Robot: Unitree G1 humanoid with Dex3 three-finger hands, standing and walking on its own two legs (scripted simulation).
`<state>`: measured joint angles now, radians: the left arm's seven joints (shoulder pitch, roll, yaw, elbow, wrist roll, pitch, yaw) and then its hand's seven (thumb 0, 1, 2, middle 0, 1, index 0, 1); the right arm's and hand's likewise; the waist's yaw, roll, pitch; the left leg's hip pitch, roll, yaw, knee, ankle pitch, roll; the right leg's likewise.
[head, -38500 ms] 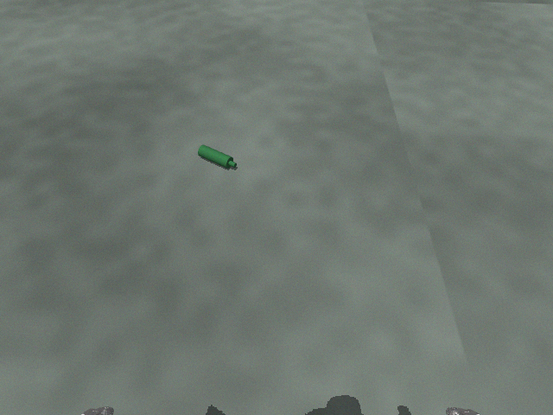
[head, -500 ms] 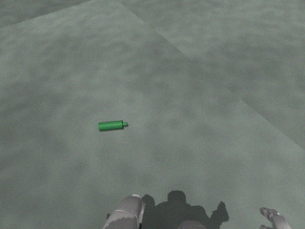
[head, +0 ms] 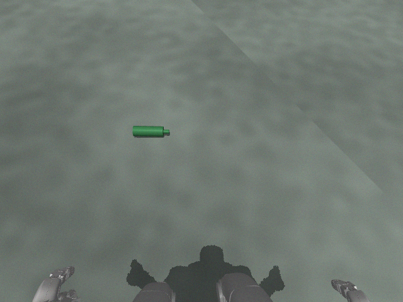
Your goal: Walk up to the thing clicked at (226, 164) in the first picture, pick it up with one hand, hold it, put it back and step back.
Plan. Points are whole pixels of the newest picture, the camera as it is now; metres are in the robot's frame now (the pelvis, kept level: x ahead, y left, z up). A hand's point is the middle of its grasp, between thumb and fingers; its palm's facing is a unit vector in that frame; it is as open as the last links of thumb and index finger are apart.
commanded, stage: step back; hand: left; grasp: from above
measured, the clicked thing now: (151, 131) +1.03 +0.28 -0.73
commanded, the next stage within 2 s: stand in 1.14 s
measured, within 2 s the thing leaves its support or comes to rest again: neither
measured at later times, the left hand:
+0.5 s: hand out of the picture +0.00 +0.29 -0.15, palm faces -0.06 -0.92 -0.40, open 7.4 cm
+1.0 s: hand (78, 300) +0.12 +0.26 -0.15, palm faces -0.01 -0.94 -0.34, open 7.3 cm
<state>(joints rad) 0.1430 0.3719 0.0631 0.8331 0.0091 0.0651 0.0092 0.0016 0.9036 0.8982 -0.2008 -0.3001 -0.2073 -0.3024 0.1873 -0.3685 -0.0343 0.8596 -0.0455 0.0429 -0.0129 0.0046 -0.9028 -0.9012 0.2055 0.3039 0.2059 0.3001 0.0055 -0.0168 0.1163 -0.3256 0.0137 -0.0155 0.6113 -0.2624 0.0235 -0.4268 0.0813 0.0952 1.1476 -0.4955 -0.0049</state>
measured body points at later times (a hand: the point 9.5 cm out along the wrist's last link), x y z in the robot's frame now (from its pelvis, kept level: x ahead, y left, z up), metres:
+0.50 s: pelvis -0.06 +0.01 +0.00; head -0.04 +0.02 +0.45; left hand +0.00 +0.34 -0.12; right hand -0.02 -0.30 -0.12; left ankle -0.04 +0.14 -0.73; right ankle -0.08 -0.12 -0.70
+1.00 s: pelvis +0.00 +0.01 +0.00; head +0.02 +0.01 +0.45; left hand +0.12 +0.31 -0.12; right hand +0.06 -0.30 -0.13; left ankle +0.00 +0.13 -0.73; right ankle -0.01 -0.12 -0.73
